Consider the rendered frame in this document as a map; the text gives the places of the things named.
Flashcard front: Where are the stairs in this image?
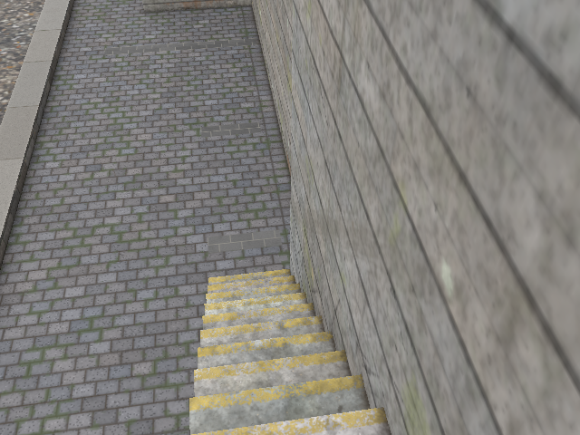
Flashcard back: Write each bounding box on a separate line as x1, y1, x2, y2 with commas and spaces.
189, 269, 392, 435

